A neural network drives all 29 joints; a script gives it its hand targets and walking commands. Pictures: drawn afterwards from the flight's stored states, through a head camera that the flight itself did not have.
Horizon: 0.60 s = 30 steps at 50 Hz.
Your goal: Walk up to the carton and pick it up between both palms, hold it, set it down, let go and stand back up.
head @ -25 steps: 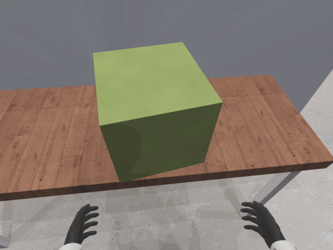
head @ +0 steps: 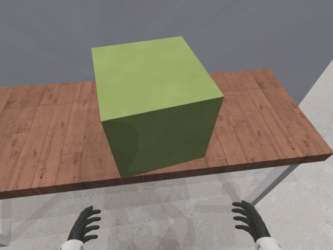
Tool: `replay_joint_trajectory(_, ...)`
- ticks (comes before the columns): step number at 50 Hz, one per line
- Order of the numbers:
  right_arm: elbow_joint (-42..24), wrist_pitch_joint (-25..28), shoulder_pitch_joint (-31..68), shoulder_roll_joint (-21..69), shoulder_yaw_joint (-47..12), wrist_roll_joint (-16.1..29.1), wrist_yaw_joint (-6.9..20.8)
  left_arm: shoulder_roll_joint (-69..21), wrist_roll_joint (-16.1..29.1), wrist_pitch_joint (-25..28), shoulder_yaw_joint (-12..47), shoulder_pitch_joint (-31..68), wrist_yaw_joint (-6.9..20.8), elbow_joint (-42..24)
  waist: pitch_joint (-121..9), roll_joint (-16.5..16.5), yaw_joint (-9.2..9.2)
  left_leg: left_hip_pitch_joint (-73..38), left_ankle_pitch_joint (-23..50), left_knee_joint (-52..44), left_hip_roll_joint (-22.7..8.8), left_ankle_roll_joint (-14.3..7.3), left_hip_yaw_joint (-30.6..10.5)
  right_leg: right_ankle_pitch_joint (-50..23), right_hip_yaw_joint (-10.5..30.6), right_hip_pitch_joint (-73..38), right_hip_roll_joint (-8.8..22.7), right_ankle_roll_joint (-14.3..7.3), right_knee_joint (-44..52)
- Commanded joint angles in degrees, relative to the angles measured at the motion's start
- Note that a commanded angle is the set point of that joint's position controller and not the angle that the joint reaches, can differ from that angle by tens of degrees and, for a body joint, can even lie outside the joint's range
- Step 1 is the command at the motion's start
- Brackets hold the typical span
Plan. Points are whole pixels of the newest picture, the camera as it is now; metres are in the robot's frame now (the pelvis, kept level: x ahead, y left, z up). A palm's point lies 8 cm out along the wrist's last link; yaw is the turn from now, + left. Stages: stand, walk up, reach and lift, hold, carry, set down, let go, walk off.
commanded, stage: let go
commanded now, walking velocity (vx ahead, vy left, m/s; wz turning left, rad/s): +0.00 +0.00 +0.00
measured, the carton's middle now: (151, 106) +0.47 +0.06 +0.06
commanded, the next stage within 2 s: stand in 0.48 s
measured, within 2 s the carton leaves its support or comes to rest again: neither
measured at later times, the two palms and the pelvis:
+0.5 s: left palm (76, 238) +0.16 +0.23 -0.08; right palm (260, 235) +0.17 -0.22 -0.08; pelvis +0.01 +0.01 +0.00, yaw +0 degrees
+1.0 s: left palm out of the picture +0.09 +0.30 -0.11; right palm out of the picture +0.08 -0.30 -0.10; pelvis +0.00 +0.00 +0.00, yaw +2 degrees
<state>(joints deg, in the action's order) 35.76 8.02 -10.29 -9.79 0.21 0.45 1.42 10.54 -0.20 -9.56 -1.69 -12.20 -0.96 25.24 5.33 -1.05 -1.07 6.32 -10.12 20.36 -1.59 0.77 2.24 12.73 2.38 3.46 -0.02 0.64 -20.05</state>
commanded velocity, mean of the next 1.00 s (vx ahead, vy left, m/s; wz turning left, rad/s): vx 0.00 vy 0.00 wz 0.00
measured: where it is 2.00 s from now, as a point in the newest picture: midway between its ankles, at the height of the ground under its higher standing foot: outside the picture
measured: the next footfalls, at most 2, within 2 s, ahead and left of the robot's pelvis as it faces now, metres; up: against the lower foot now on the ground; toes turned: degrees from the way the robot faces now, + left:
none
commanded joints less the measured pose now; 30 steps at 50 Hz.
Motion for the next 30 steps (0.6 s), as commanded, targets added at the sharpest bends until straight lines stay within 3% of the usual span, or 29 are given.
replay_joint_trajectory(1,-4.6,2.8,3.9,-6.4,2.6,-0.7,-0.4,5.6,-0.6,2.1,-2.1,3.9,-0.3,-7.1,-6.8,1.2,0.21,-10.0,9.6,-0.5,2.0,1.6,2.5,-6.9,-3.7,9.0,-1.3,-0.6,4.9)
replay_joint_trajectory(15,0.9,5.8,4.2,-7.4,3.6,-1.1,-0.4,4.7,-1.5,2.9,-1.0,2.9,0.1,-5.0,-7.6,2.9,0.86,-13.4,18.6,1.8,1.1,3.3,0.8,-9.5,-5.1,9.0,-2.0,-0.9,4.1)
replay_joint_trajectory(24,1.6,6.1,5.7,-7.7,3.2,-1.0,-0.4,5.2,-1.7,3.4,-1.0,4.0,0.3,-3.9,-5.8,2.2,-0.17,-12.5,15.7,1.4,1.0,2.7,1.0,-9.2,-4.9,8.5,-1.6,-1.0,4.1)
replay_joint_trajectory(25,4.2,0.8,-1.7,-19.3,5.5,-2.3,-1.6,17.8,-3.1,6.6,-5.2,0.9,-0.5,2.7,-8.2,-1.8,-0.37,1.2,19.6,3.0,-5.4,-0.8,-3.9,-10.1,-0.1,3.8,5.2,-1.6,-0.9)
replay_joint_trajectory(26,4.6,-1.4,-2.0,-19.4,5.8,-2.4,-1.7,18.0,-2.1,8.0,-4.9,0.9,-0.5,3.7,-7.3,-3.1,0.47,1.8,13.2,3.1,-4.6,-1.4,-3.4,-9.6,1.2,3.4,5.2,-1.7,-0.2)
replay_joint_trajectory(27,4.6,-2.4,-0.3,-19.6,5.9,-2.5,-1.8,17.6,-1.8,8.4,-4.6,1.8,-0.4,4.7,-7.0,-2.0,0.14,1.6,9.9,3.0,-4.6,-1.8,-4.0,-7.6,1.9,4.5,5.4,-1.8,0.2)
replay_joint_trajectory(28,4.2,-3.2,0.5,-18.6,5.7,-2.5,-1.8,16.7,-1.8,9.1,-4.2,2.6,-0.2,5.0,-8.3,-3.9,0.22,0.9,9.6,3.2,-4.5,-2.4,-4.2,-6.1,1.4,4.9,5.5,-1.9,-0.7)
replay_joint_trajectory(30,4.8,-3.9,0.1,-18.3,4.9,-2.6,-1.5,16.7,-1.7,10.2,-3.6,3.1,0.3,7.2,-7.3,-0.5,0.46,2.3,7.4,3.5,-4.2,-2.9,-4.1,-4.6,2.4,6.1,5.3,-1.5,0.5)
